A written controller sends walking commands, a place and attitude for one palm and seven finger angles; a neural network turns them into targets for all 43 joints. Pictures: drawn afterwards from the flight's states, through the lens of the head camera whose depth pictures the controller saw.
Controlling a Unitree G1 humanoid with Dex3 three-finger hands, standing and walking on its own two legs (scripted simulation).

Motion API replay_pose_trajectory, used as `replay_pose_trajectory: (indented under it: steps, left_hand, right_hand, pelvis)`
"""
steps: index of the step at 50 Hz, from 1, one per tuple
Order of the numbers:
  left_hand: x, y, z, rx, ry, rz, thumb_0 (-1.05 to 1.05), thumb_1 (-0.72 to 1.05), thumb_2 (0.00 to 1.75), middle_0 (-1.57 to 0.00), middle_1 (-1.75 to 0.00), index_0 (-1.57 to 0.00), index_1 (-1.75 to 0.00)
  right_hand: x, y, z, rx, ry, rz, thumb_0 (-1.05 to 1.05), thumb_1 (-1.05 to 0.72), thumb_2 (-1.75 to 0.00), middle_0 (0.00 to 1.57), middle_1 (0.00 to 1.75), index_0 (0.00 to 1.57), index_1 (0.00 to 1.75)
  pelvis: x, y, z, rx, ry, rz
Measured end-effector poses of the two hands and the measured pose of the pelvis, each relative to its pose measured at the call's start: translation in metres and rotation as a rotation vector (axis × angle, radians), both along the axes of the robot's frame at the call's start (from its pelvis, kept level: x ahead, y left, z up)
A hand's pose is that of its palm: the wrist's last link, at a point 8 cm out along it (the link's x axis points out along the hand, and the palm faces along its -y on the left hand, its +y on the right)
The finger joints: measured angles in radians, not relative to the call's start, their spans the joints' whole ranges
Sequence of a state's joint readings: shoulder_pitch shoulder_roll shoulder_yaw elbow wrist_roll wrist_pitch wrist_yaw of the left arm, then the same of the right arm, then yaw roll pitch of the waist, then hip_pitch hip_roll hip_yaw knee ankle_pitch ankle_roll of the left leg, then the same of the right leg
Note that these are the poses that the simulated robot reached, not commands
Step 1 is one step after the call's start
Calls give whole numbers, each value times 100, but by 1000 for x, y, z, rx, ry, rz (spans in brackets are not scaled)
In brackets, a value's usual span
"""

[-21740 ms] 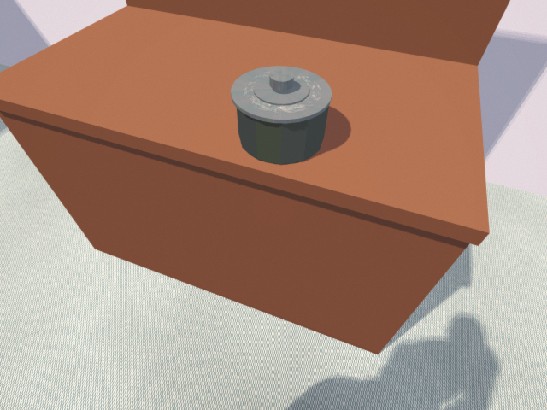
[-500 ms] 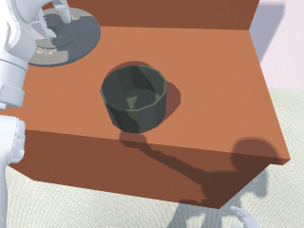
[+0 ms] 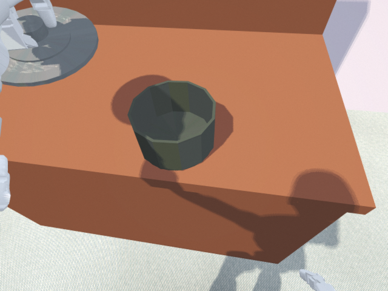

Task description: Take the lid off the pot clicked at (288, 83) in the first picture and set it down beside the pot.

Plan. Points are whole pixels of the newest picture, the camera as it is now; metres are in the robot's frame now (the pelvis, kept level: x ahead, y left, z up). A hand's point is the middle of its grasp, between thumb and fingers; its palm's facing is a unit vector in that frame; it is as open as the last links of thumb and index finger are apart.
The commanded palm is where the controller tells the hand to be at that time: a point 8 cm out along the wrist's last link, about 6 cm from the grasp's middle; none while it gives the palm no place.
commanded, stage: move the lid sideways beside the pot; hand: left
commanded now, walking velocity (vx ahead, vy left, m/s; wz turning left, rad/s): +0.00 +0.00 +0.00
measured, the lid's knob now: (30, 29) +0.48 +0.28 +0.28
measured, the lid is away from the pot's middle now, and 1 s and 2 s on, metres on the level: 0.23 0.25 0.24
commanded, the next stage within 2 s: lower the lid onto the table in 0.28 s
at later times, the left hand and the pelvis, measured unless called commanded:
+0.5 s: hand (8, 27) +0.45 +0.29 +0.30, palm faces -0.13 +0.00 -0.99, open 7.7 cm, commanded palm +0.43 +0.29 +0.36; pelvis +0.00 -0.01 +0.00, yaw +0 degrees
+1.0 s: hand (21, 52) +0.45 +0.30 +0.26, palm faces -0.21 -0.02 -0.98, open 7.7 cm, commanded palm +0.44 +0.29 +0.32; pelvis +0.00 +0.00 +0.00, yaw -1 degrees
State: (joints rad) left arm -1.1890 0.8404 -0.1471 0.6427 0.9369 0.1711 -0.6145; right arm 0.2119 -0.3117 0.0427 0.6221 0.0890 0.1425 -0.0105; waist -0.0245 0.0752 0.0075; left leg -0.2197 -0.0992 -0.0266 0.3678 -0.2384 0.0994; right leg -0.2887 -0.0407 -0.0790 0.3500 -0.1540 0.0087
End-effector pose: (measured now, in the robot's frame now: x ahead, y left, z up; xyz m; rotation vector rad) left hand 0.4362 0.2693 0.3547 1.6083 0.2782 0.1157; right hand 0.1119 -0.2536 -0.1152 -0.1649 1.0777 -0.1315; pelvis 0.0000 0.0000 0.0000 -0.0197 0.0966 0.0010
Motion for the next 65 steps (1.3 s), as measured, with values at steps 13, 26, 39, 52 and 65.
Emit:
replay_pose_trajectory:
  steps: [13, 26, 39, 52, 65]
  left_hand:
    - [4, 11, 8, -4, -5, 27, -2, 16, 89, -77, -82, -73, -80]
    - [5, 19, -2, -28, 27, 84, -1, 16, 89, -77, -83, -73, -81]
    - [7, 24, -27, -54, 74, 90, -1, 16, 89, -77, -83, -73, -81]
    - [11, 29, -43, -50, 100, 61, -1, 17, 89, -77, -83, -73, -81]
    - [16, 22, -63, -63, 134, 6, -1, 17, 89, -77, -83, -72, -81]
  right_hand:
    - [-2, -1, -2, 0, 19, -6, 1, -91, -90, 20, 30, 20, 30]
    - [-10, -7, -4, 5, 38, -27, 1, -91, -90, 20, 30, 20, 30]
    - [-19, -13, 0, -23, 24, -52, 1, -91, -90, 20, 30, 20, 30]
    - [-35, -13, -1, -42, 62, -70, 1, -91, -90, 20, 30, 20, 30]
    - [-25, -2, -1, -21, 41, -60, 1, -91, -90, 20, 30, 20, 30]
  pelvis:
    - [3, -2, 0, -1, 9, -1]
    - [3, -6, 0, -2, 9, -8]
    - [0, -7, 0, -4, 0, -14]
    - [1, -3, 0, -8, 0, -9]
    - [3, 3, -1, -11, 4, -9]
